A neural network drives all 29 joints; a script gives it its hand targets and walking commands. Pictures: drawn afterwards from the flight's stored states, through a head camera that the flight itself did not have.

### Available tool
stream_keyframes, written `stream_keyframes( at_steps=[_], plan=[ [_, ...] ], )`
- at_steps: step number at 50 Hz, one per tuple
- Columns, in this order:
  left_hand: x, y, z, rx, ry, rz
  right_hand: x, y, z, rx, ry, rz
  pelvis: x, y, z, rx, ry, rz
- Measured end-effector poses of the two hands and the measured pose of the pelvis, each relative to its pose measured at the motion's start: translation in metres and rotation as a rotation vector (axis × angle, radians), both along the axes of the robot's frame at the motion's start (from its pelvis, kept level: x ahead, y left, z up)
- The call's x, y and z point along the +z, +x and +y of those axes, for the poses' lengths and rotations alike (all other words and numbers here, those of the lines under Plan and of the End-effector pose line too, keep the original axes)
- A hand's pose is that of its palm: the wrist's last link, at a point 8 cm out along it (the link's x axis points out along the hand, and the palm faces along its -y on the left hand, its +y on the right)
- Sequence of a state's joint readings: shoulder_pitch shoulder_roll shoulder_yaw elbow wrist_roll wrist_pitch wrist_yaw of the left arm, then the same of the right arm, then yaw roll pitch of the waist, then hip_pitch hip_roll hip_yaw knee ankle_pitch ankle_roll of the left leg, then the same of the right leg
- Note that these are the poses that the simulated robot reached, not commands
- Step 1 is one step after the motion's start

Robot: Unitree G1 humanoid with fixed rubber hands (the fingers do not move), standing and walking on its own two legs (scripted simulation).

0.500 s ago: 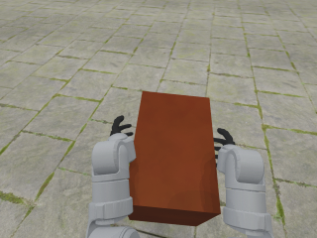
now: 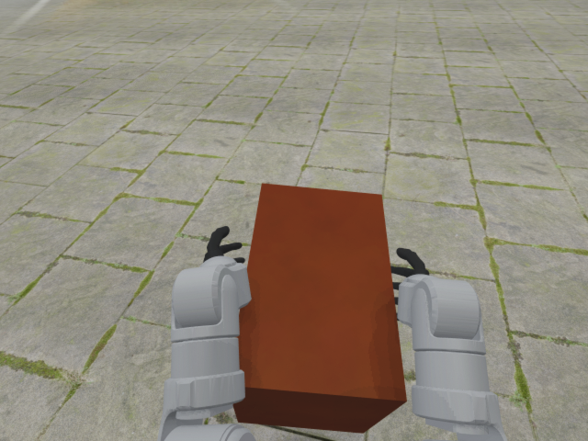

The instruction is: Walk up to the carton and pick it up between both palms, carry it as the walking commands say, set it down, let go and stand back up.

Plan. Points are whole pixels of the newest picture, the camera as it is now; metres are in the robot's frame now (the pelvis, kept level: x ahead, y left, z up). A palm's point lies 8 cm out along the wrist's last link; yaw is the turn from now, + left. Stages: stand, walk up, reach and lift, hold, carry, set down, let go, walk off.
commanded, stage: carry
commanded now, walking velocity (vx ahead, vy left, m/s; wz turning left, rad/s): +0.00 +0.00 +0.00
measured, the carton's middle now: (311, 305) +0.32 +0.01 +0.03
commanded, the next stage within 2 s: none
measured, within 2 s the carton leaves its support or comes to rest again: neither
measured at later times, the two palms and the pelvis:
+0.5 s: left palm (227, 302) +0.29 +0.12 +0.09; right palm (428, 320) +0.27 -0.14 +0.08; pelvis -0.04 +0.00 +0.01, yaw -2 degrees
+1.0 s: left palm (221, 326) +0.25 +0.12 +0.10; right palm (438, 349) +0.23 -0.14 +0.08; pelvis -0.07 +0.00 +0.01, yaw -1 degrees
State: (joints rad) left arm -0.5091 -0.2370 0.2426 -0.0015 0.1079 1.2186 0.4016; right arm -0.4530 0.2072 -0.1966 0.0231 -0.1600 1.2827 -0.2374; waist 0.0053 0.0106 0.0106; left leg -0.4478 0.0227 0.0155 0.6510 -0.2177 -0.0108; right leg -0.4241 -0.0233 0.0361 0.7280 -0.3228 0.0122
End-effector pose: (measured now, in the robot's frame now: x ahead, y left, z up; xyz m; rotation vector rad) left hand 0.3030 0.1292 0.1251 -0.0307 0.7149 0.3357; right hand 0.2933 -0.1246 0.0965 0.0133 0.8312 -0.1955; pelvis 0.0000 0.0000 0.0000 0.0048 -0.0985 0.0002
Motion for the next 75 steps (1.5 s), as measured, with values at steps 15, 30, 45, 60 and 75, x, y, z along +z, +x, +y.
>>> stream_keyframes(
  at_steps=[15,30,45,60,75],
  plan=[
    [-0.057,-0.029,0.011,-0.066,-0.046,0.121,-0.038,-0.037,0.009,-0.008,-0.065,0.114,0.0,-0.038,0.014,-0.019,-0.031,0.075],
    [-0.026,-0.021,-0.012,-0.1,-0.055,-0.044,-0.006,-0.033,-0.016,-0.054,-0.032,-0.068,0.006,-0.046,0.001,-0.027,-0.008,0.098],
    [-0.026,-0.053,-0.009,-0.092,-0.029,-0.021,-0.014,-0.062,-0.014,-0.022,-0.013,-0.033,0.005,-0.068,-0.001,-0.024,-0.002,0.07],
    [-0.027,-0.052,-0.01,-0.093,-0.03,-0.012,-0.014,-0.061,-0.015,-0.021,-0.011,-0.03,0.007,-0.068,-0.002,-0.022,0.001,0.08],
    [-0.029,-0.051,-0.009,-0.099,-0.038,-0.013,-0.011,-0.059,-0.016,-0.024,-0.013,-0.049,0.007,-0.067,-0.002,-0.022,0.001,0.081]
  ],
)
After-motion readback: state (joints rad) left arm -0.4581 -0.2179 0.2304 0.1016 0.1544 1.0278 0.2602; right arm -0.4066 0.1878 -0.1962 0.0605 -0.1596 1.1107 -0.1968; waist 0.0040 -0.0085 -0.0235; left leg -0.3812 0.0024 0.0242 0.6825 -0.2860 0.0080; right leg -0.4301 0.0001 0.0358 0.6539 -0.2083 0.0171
